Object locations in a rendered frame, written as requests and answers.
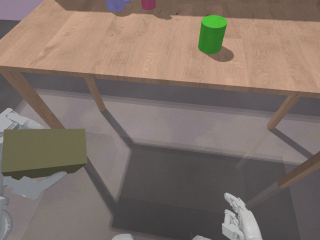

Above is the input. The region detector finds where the robot left hand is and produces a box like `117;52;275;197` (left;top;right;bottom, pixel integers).
0;108;67;200

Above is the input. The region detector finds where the sponge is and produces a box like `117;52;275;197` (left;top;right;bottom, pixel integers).
1;128;88;180

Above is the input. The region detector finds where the table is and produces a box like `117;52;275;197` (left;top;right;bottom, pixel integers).
0;0;320;188

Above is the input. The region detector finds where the robot right hand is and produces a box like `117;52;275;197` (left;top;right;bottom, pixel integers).
222;192;262;240

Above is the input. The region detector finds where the robot left forearm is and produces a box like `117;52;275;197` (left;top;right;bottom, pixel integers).
0;196;13;240

